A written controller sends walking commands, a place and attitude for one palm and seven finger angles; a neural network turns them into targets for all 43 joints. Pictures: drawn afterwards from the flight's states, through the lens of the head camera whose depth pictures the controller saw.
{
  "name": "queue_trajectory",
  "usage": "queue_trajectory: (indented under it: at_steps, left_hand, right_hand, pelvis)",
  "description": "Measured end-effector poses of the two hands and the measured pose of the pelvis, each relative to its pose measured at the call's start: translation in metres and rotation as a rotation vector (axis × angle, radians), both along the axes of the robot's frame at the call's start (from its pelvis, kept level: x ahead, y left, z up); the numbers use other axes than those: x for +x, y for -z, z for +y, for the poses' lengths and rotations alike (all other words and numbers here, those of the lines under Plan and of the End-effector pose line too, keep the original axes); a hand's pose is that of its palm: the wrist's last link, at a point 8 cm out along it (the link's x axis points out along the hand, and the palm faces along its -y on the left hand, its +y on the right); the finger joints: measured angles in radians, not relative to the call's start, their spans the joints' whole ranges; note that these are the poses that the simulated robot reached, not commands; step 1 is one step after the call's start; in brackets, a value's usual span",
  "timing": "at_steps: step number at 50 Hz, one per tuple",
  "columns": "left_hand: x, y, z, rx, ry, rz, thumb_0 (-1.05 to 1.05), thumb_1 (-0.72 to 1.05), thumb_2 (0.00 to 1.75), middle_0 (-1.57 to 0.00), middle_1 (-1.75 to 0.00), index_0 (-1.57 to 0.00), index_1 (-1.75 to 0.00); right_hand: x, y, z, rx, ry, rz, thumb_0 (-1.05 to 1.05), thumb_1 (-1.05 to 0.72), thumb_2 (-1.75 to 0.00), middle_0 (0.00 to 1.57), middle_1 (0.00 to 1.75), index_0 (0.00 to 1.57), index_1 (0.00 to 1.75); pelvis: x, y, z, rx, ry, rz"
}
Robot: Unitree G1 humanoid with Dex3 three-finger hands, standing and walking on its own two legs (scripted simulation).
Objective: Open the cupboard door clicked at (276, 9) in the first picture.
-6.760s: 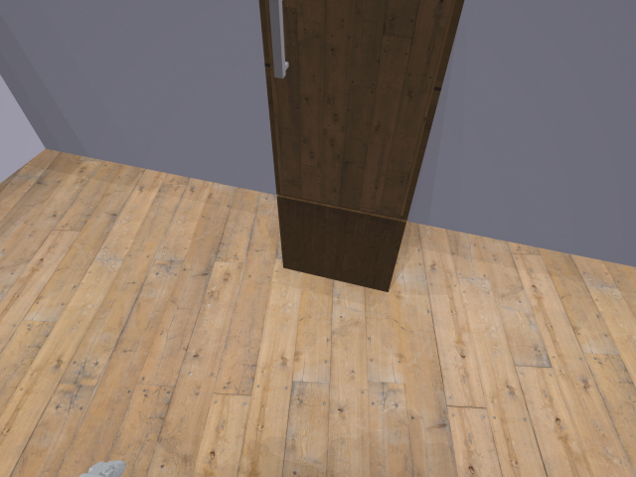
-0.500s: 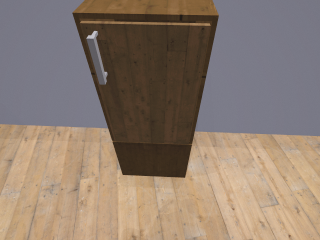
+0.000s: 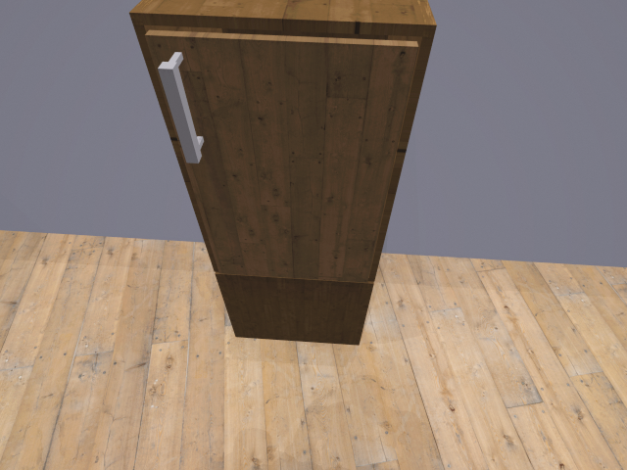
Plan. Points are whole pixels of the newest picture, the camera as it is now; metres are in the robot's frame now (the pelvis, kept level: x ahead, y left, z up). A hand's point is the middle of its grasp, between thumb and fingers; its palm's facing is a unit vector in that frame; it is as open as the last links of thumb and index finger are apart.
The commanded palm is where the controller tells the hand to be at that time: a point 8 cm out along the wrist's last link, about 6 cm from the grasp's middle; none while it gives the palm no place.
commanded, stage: look again from close up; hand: left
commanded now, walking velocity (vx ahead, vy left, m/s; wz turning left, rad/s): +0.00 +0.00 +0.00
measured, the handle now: (185, 110) +0.58 +0.25 +0.15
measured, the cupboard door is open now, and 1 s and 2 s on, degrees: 0 0 0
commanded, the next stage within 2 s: raise the hand with hooked fingers in 0.18 s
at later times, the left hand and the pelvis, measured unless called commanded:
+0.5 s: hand (179, 385) +0.21 +0.18 +0.01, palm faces +0.18 -0.98 -0.07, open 7.6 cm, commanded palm +0.13 +0.23 -0.04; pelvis +0.00 +0.00 -0.02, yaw +1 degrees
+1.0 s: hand (137, 396) +0.19 +0.22 +0.03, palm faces -0.04 -1.00 -0.06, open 10.4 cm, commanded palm +0.15 +0.27 +0.04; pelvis -0.04 +0.00 -0.04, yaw +2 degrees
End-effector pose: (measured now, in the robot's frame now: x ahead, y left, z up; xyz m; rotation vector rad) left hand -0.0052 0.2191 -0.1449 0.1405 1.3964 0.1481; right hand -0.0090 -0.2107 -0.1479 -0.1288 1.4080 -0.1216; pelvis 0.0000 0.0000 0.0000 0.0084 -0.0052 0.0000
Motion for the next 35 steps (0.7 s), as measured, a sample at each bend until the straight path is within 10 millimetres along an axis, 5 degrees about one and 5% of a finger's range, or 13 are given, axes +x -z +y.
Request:
queue_trajectory:
  at_steps: [16,22,25,29,35]
  left_hand:
    - [0.036,-0.007,0.006,0.025,-0.055,-0.083,0.01,0.92,0.9,-0.2,-0.3,-0.2,-0.3]
    - [0.153,-0.121,0.018,0.09,-0.077,-0.879,0.02,0.89,0.88,-0.2,-0.32,-0.2,-0.33]
    - [0.187,-0.16,0.011,0.021,0.013,-1.208,0.01,0.84,0.86,-0.2,-0.35,-0.2,-0.36]
    - [0.185,-0.164,-0.002,-0.106,0.193,-1.428,0.0,0.75,0.83,-0.2,-0.4,-0.2,-0.4]
    - [0.135,-0.129,0.017,-0.129,0.118,-1.302,0.0,0.61,0.78,-0.22,-0.49,-0.22,-0.49]
  right_hand:
    - [0.034,-0.003,-0.017,-0.037,-0.002,-0.058,0.01,-0.92,-0.89,0.2,0.3,0.2,0.3]
    - [0.102,-0.025,-0.032,-0.095,-0.028,-0.495,0.01,-0.92,-0.89,0.2,0.3,0.2,0.3]
    - [0.142,-0.039,-0.04,-0.104,-0.059,-0.682,0.01,-0.91,-0.89,0.2,0.3,0.2,0.3]
    - [0.188,-0.059,-0.047,-0.117,-0.12,-0.878,0.01,-0.91,-0.89,0.2,0.3,0.2,0.3]
    - [0.221,-0.078,-0.041,-0.136,-0.185,-1.001,0.01,-0.91,-0.9,0.2,0.3,0.2,0.3]
  pelvis:
    - [0.015,0.001,-0.003,-0.011,-0.004,0.009]
    - [0.01,0.007,0.0,0.0,-0.037,0.053]
    - [0.002,0.017,-0.002,0.005,-0.024,0.105]
    - [-0.012,0.038,-0.006,0.013,-0.006,0.156]
    - [-0.024,0.055,-0.008,0.003,-0.019,0.164]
